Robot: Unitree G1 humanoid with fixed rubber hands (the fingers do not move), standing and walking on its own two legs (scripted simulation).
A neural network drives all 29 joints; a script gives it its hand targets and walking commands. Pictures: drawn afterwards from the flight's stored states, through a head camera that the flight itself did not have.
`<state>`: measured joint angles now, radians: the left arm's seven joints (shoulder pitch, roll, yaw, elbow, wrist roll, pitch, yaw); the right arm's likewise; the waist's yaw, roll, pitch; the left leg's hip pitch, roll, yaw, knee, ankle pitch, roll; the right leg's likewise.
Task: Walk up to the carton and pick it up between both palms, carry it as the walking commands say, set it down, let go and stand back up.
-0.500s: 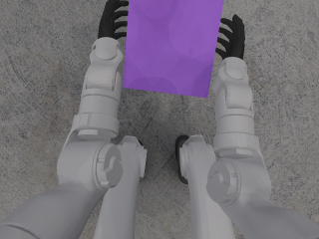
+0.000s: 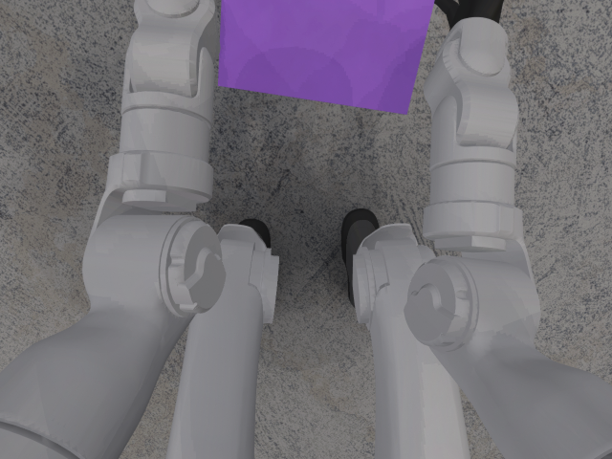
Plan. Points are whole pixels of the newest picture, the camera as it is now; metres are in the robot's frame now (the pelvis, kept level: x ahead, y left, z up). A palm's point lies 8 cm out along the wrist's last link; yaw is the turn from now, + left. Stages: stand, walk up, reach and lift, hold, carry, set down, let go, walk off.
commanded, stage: set down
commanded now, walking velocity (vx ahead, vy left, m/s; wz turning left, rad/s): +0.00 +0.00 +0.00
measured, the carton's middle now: out of the picture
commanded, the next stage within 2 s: none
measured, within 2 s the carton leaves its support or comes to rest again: rests again in 0.64 s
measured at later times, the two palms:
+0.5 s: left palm out of the picture +0.57 +0.13 -0.25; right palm out of the picture +0.56 -0.14 -0.24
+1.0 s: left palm out of the picture +0.58 +0.13 -0.26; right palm out of the picture +0.56 -0.15 -0.25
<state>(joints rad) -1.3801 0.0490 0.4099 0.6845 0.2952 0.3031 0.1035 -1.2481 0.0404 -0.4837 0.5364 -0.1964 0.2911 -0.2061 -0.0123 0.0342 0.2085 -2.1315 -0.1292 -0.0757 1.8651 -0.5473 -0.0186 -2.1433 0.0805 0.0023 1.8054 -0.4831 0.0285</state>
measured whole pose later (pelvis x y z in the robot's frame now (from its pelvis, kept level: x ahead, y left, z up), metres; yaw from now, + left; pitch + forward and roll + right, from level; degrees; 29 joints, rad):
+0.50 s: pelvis +0.00 +0.00 -0.05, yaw -1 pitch +37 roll -4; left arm -1.59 0.22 0.32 0.80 0.21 0.34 0.05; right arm -1.54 -0.14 -0.41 0.76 -0.10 0.30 -0.19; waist -0.02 -0.01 0.52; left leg -2.11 -0.13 -0.08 2.10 -0.63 -0.02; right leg -2.12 0.09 -0.02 2.02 -0.55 0.03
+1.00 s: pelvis +0.00 +0.00 -0.07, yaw -1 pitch +36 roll -4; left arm -1.60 0.23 0.32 0.85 0.20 0.30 0.01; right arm -1.55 -0.16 -0.41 0.82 -0.08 0.28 -0.16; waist -0.02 0.00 0.52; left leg -2.13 -0.13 -0.08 2.18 -0.66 -0.02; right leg -2.15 0.10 -0.03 2.10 -0.58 0.03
